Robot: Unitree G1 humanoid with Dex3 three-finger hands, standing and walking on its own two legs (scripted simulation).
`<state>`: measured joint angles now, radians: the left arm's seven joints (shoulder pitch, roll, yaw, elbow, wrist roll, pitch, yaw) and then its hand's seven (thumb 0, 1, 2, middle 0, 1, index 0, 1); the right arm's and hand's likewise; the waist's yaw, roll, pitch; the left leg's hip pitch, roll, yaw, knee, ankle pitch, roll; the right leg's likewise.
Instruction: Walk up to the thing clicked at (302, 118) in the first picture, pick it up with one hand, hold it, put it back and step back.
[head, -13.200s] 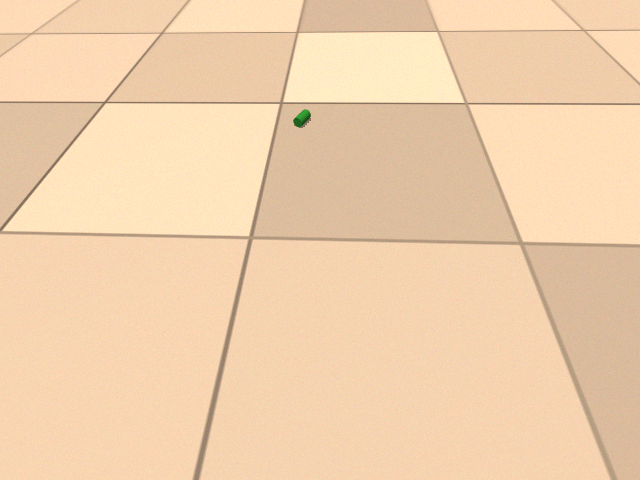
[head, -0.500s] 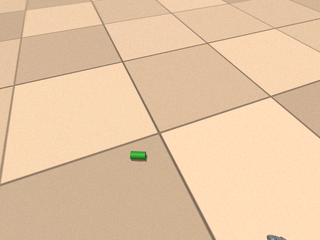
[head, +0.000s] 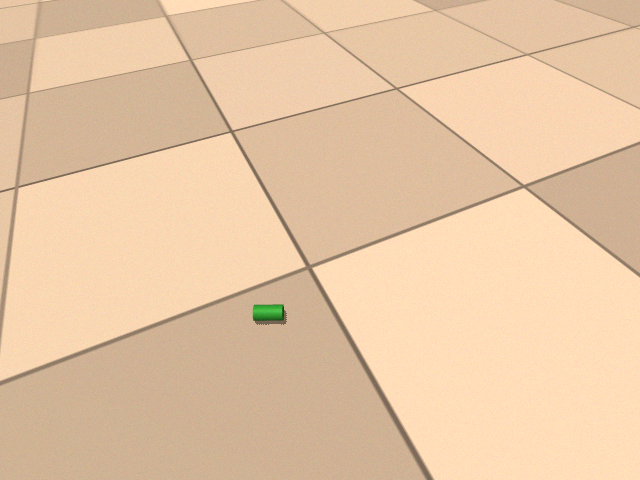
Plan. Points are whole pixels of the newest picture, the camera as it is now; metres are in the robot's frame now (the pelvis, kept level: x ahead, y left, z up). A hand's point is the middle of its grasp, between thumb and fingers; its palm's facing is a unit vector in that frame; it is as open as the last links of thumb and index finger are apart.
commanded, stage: stand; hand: left
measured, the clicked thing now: (268, 312) +0.81 +0.27 -0.75
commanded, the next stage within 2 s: walk up in 0.40 s
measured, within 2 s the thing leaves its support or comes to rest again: neither
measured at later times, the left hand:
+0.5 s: hand out of the picture +0.09 +0.26 -0.15, palm faces +0.01 -0.94 -0.33, open 7.4 cm
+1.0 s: hand (130, 445) +0.20 +0.32 -0.15, palm faces -0.07 -0.93 -0.35, open 7.4 cm
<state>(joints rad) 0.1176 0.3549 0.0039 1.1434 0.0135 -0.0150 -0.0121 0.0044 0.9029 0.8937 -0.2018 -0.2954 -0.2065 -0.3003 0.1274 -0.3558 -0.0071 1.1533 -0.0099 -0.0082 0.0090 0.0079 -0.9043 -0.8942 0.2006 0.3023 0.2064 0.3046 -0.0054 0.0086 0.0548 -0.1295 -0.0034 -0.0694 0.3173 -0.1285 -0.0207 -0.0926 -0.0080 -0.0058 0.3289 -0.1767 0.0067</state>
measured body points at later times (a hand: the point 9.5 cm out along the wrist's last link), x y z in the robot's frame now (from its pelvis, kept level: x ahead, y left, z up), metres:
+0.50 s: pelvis +0.02 +0.00 +0.00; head +0.02 +0.00 +0.45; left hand +0.08 +0.31 -0.13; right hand +0.08 -0.31 -0.13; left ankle +0.03 +0.13 -0.73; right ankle +0.00 -0.12 -0.75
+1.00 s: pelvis +0.16 +0.04 -0.01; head +0.16 +0.05 +0.44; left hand +0.20 +0.37 -0.13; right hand +0.18 -0.28 -0.12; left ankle +0.14 +0.17 -0.75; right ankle +0.26 -0.10 -0.72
